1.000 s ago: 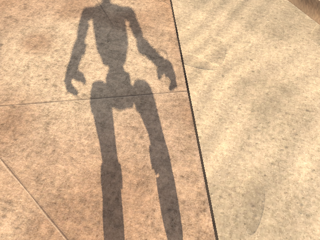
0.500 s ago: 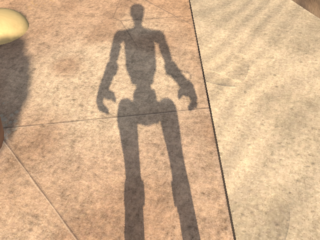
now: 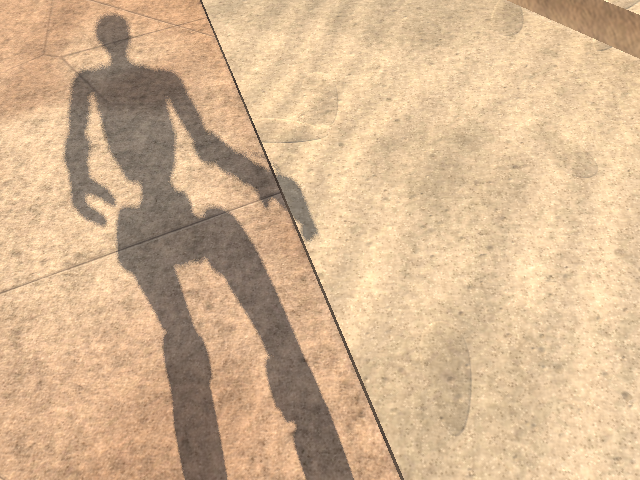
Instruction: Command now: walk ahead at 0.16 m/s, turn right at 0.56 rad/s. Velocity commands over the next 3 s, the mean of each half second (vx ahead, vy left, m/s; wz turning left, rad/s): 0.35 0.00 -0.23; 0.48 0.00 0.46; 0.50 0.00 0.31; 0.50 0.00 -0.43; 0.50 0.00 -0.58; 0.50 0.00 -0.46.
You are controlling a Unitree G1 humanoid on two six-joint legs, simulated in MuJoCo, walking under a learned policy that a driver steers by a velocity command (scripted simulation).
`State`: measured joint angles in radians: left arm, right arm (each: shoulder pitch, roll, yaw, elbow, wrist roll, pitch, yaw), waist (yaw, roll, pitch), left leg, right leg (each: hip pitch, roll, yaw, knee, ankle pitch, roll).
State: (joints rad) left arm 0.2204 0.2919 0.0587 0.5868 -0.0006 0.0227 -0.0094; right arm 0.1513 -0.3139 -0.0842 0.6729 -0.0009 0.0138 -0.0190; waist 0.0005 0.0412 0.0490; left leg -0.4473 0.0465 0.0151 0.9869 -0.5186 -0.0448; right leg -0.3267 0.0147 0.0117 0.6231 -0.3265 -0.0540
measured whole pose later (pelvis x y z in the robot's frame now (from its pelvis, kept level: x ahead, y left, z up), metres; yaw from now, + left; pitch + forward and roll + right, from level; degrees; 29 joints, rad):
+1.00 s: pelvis +0.41 +0.02 +0.03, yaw +13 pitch +1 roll -3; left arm 0.15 0.26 0.04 0.61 0.00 -0.09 0.02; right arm 0.33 -0.31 -0.04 0.72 0.03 -0.02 0.00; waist -0.02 0.04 0.04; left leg -0.39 -0.02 -0.10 1.13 -0.39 0.02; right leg -0.43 0.00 -0.07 0.60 -0.20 0.00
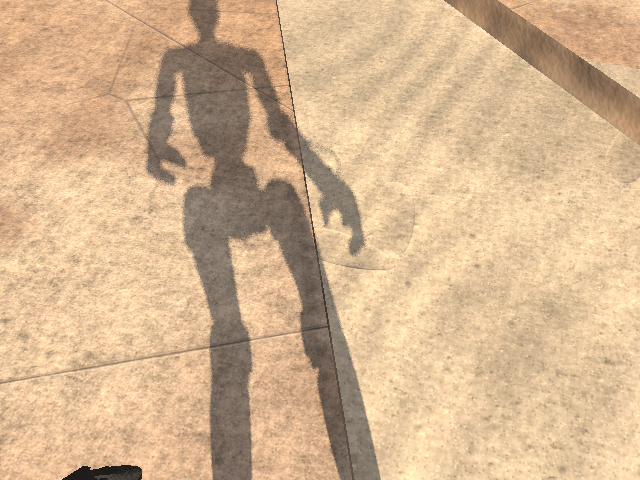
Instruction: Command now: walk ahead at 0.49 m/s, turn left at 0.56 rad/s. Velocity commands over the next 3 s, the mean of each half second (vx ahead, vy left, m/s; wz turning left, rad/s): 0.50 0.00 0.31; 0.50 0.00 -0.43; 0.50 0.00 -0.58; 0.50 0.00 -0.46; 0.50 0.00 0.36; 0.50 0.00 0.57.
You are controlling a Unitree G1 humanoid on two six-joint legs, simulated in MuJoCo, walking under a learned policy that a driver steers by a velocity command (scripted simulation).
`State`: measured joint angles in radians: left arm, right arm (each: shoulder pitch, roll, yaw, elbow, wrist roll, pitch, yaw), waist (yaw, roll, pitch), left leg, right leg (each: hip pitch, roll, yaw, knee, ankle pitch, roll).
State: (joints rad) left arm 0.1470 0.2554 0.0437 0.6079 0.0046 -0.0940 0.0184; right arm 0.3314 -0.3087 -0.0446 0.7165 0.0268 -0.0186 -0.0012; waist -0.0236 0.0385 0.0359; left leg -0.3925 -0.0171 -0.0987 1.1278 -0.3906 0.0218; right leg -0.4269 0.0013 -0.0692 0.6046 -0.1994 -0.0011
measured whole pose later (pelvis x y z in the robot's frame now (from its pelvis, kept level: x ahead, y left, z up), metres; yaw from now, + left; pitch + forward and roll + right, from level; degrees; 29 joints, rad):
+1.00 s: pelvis +0.52 +0.13 -0.03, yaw -8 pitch +1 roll -1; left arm 0.23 0.29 0.08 0.71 -0.02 -0.05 -0.04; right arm 0.23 -0.27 -0.04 0.74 0.01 -0.11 -0.01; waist 0.01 0.00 0.05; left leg -0.40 0.02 -0.07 1.26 -0.39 0.00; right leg -0.33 0.15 0.00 0.50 -0.17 -0.13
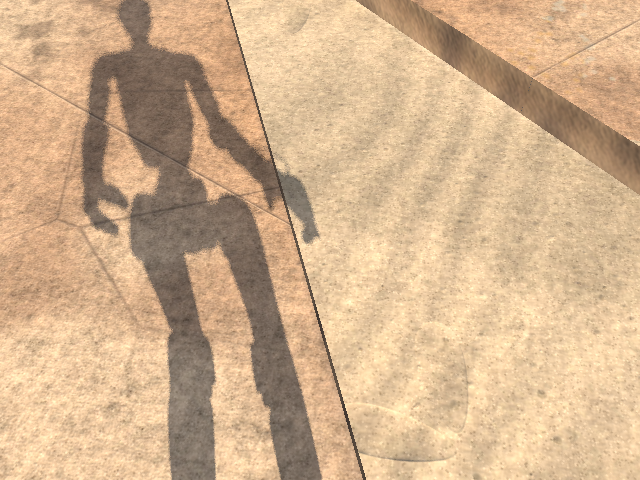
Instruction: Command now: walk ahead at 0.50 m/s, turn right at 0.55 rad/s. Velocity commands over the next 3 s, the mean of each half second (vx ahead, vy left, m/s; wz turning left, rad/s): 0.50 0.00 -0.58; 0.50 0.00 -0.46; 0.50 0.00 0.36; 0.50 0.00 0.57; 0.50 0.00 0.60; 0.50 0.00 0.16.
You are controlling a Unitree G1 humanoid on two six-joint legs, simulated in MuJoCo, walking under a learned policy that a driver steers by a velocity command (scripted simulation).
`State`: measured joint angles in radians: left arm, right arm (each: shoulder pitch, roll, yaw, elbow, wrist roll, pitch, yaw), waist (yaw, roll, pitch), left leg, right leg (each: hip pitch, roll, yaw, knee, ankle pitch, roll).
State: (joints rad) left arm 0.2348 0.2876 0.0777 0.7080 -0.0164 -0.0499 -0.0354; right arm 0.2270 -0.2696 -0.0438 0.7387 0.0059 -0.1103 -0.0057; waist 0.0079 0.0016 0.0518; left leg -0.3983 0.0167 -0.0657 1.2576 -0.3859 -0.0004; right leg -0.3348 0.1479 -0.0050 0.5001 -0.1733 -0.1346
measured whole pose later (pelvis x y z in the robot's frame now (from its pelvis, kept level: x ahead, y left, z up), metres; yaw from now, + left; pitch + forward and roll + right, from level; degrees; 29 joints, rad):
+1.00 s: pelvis +0.48 -0.10 +0.03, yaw -31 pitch +1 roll -1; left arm 0.21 0.24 0.04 0.64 0.00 -0.06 -0.03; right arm 0.26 -0.30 -0.05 0.81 0.03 -0.08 0.01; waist -0.01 0.04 0.04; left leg -0.44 0.09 -0.03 1.20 -0.33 0.02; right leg -0.39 0.04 -0.09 0.62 -0.25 -0.08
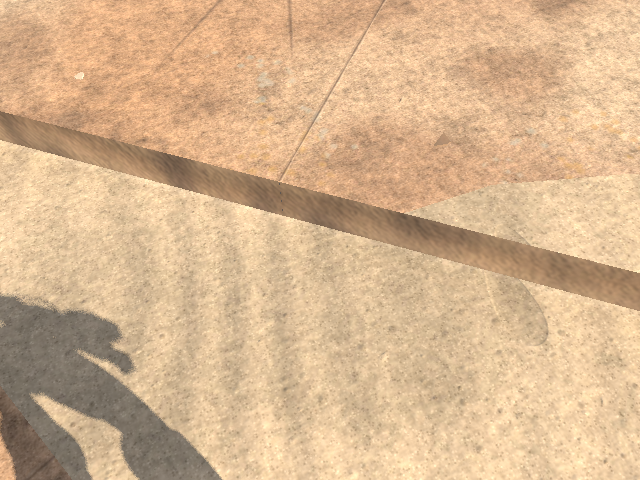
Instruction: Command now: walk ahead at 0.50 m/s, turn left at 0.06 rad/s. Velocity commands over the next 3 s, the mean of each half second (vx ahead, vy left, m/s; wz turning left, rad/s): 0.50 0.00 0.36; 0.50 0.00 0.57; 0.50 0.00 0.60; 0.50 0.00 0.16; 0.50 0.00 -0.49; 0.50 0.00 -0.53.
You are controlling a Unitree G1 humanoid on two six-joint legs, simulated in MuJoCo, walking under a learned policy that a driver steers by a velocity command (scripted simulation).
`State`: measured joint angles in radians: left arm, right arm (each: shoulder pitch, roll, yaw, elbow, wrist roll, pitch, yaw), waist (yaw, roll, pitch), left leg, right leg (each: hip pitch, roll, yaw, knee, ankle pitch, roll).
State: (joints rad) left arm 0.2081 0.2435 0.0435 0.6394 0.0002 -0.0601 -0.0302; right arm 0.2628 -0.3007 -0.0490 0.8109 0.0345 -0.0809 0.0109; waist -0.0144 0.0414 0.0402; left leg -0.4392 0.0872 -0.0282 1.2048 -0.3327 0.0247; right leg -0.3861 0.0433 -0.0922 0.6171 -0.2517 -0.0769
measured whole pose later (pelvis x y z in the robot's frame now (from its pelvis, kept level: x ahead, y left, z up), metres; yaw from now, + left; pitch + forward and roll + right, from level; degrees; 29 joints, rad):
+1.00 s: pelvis +0.58 +0.09 +0.01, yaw +32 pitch +2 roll -1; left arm 0.17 0.27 0.04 0.70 0.01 -0.10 -0.01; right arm 0.32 -0.31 -0.06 0.69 0.02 -0.02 -0.01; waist -0.01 0.04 0.01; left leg -0.41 -0.04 -0.11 1.18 -0.41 0.01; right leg -0.36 0.02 -0.01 0.52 -0.19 -0.02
